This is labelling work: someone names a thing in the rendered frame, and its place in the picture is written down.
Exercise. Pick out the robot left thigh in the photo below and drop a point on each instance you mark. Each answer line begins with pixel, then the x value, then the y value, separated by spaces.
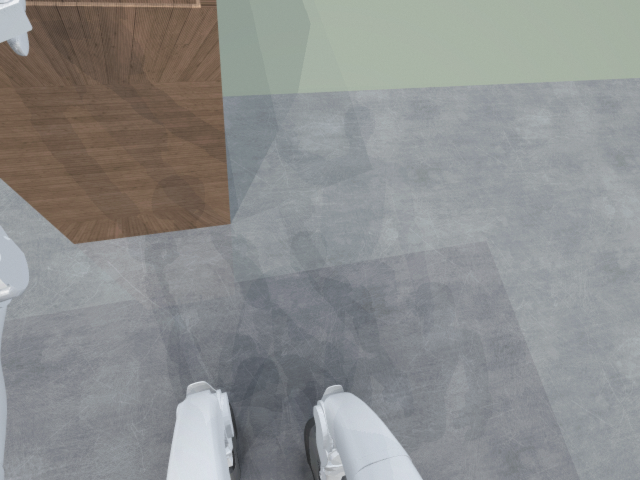
pixel 203 427

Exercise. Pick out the robot left upper arm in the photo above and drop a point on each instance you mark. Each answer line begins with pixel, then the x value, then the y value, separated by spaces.
pixel 14 279

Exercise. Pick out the left robot hand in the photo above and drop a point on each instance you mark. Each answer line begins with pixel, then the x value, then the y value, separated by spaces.
pixel 14 25

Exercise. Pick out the cabinet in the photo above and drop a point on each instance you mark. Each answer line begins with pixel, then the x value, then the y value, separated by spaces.
pixel 113 126

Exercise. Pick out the robot right shin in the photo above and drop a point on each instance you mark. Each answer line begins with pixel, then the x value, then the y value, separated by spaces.
pixel 331 465

